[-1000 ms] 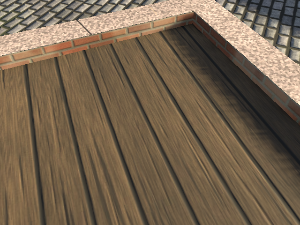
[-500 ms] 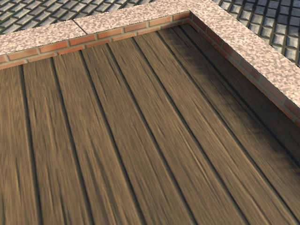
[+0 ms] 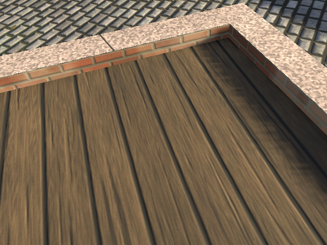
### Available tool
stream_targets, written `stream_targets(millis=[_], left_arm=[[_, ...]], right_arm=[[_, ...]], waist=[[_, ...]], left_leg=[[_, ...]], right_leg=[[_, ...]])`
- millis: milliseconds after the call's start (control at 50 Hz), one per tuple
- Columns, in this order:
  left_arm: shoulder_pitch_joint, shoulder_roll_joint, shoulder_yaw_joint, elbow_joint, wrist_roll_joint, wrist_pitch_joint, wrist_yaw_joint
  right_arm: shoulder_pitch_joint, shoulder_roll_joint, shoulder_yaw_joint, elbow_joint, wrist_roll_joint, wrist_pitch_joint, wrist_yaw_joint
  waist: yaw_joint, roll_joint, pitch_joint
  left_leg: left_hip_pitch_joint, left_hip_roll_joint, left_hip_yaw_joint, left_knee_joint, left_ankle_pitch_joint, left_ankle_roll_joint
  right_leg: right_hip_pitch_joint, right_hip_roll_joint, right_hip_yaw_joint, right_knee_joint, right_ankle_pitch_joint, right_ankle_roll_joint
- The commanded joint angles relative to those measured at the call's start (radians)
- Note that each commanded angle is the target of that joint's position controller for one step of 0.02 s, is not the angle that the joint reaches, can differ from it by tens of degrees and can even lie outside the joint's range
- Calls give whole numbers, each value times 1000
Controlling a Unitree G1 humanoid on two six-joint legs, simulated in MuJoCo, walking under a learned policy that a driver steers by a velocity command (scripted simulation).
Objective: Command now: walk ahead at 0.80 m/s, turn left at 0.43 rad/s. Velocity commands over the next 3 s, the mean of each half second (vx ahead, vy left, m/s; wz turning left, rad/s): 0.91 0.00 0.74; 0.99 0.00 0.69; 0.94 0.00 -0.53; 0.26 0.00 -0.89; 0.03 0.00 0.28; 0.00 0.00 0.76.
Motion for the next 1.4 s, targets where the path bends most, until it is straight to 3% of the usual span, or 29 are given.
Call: stream_targets(millis=[20,80,180,320,380,420,440,460,480,500,520,560,620,720,780,800,820,840,880,940,1040,1140,1180,1220,1240,1260,1280,1320,1400], left_arm=[[179,93,0,13,5,-26,-17],[37,12,-36,-11,26,-19,-6],[171,77,-24,40,10,-24,58],[305,75,-21,24,8,27,82],[293,162,0,-12,-17,67,112],[156,175,1,-84,9,50,100],[27,94,-1,-119,-19,18,76],[-22,15,-31,-226,12,-35,49],[71,-44,-48,-275,-2,-63,21],[61,37,-35,-342,-26,-78,10],[10,74,-20,-354,-40,-65,14],[88,101,-13,-308,-19,-6,42],[-61,117,-18,-359,46,10,62],[-219,92,-19,-426,-15,-7,38],[261,208,38,-333,-30,-11,35],[414,311,48,-271,6,-3,29],[372,284,46,-259,11,-9,12],[254,175,27,-292,3,2,18],[170,138,15,-270,21,23,14],[104,47,-21,-234,5,20,0],[115,127,-9,-225,-13,24,15],[190,163,-4,-207,-36,37,32],[221,167,-6,-185,-25,57,33],[170,176,-12,-209,5,69,32],[226,36,-47,-245,30,58,36],[328,-19,-65,-274,-60,36,38],[215,62,-44,-275,-95,39,48],[51,77,-37,-299,-53,51,43],[2,29,-29,-339,-48,123,8]], right_arm=[[-252,-38,17,-231,32,-51,1],[-118,-58,-14,-162,-2,-8,31],[-296,-15,-18,-229,-21,39,48],[-488,-16,-8,-324,-26,-4,135],[-344,-51,-23,-295,-30,-10,143],[142,-187,-89,-151,-20,21,110],[316,-168,-77,-65,-27,19,92],[243,-211,-58,-72,-61,9,77],[194,-173,-40,-101,-79,1,69],[138,-149,-47,-145,-67,1,65],[-13,-175,-53,-173,-45,10,47],[-238,-154,-32,-249,-66,2,20],[-230,-130,-29,-245,-36,-32,-14],[-19,-134,-41,-195,-4,-9,-33],[-107,-75,-9,-220,-62,-10,-3],[64,94,27,-236,-49,-20,7],[125,53,40,-236,27,-25,7],[-19,-36,29,-249,28,-17,7],[-257,-40,29,-318,-30,-19,11],[-211,-14,28,-329,-15,-7,27],[-345,-18,47,-381,-53,-25,29],[-464,-72,31,-398,-27,-48,42],[-408,-123,4,-388,-21,-59,36],[-63,-199,-40,-318,-26,-56,14],[119,-293,-58,-280,-47,-42,1],[141,-310,-54,-267,-63,-44,21],[60,-207,-33,-260,-53,-44,21],[-28,-127,-15,-232,-61,-38,17],[-172,-30,1,-188,-65,-41,14]], waist=[[56,-148,205],[-42,-168,190],[7,-70,268],[46,-34,331],[-55,-123,194],[-299,-156,15],[-368,33,101],[-232,168,39],[-110,87,-100],[-93,-61,-202],[-13,-147,1],[109,-156,145],[60,-154,188],[-72,-18,102],[214,33,-156],[124,-406,-297],[73,-551,-283],[103,-355,-68],[95,-87,105],[-15,-167,120],[-28,-106,186],[9,-160,205],[-34,-185,160],[-234,-198,-63],[-231,66,-264],[-164,383,-388],[-168,241,-178],[-136,22,8],[-24,40,161]], left_leg=[[-794,47,-101,305,173,92],[-416,86,-39,39,476,50],[-385,15,64,-190,747,29],[-497,-30,186,-385,724,61],[-60,-135,354,-357,663,70],[487,-95,272,-337,665,170],[709,77,63,-559,812,295],[745,69,-10,-308,985,218],[759,109,-203,-284,851,317],[742,160,-402,-486,292,385],[492,184,-501,-675,46,363],[52,196,-546,-772,13,363],[-277,18,-312,-738,186,273],[-117,-69,-237,-568,138,159],[-45,-81,-150,-11,587,45],[-293,-220,-91,466,-56,-6],[-508,-163,-84,594,-111,1],[-596,-84,-45,598,-20,11],[-518,-27,18,478,36,28],[-411,36,12,319,62,35],[-388,79,61,-43,319,-37],[-77,-8,108,-386,447,-99],[12,-40,124,-443,352,-73],[484,20,89,-370,270,-26],[795,257,-261,-420,-47,21],[858,403,-790,-702,-455,139],[733,379,-713,-752,-476,112],[472,325,-366,-713,-108,77],[203,257,17,-772,308,49]], right_leg=[[366,-421,689,-437,-257,-198],[97,-207,158,-423,172,-50],[78,-206,-6,-429,194,-29],[394,-225,-163,-287,549,39],[304,-205,-232,15,1190,82],[34,-167,-168,568,1478,81],[-385,-12,-142,1266,245,79],[-537,12,13,1371,-255,-40],[-627,-5,182,1314,-214,-69],[-680,-17,262,1083,-86,-86],[-715,-29,220,922,-27,-29],[-548,-125,260,732,21,76],[-263,-152,226,311,277,129],[33,0,146,-79,537,98],[478,-42,175,26,299,-3],[723,-300,736,-164,-20,-169],[749,-425,1198,-385,-462,-251],[618,-379,1080,-404,-540,-211],[329,-263,721,-380,-145,-156],[168,-209,525,-413,5,-161],[57,-192,410,-505,189,-201],[58,-191,333,-544,244,-167],[161,-191,325,-396,506,-138],[-40,-116,269,84,678,-73],[-286,-19,218,468,190,-40],[-475,25,280,725,-48,-47],[-604,-34,261,835,23,-42],[-588,-116,214,803,135,-44],[-501,-190,219,672,149,-32]])
Next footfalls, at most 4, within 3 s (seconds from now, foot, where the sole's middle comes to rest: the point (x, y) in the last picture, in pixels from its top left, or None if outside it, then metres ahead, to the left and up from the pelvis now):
0.44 left None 0.45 0.10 -0.88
0.78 right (167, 189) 0.89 0.09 -0.88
1.22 left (78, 179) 0.95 0.56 -0.88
1.62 right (100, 120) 1.39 0.53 -0.88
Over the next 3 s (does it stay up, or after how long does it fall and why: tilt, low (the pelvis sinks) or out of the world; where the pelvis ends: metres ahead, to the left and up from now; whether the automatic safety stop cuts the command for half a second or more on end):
stays up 1.36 0.65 -0.11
